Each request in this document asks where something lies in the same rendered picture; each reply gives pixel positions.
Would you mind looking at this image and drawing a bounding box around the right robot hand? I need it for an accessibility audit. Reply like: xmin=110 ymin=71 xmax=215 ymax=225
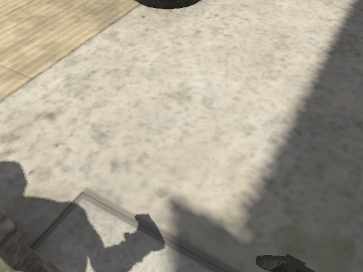
xmin=256 ymin=254 xmax=315 ymax=272

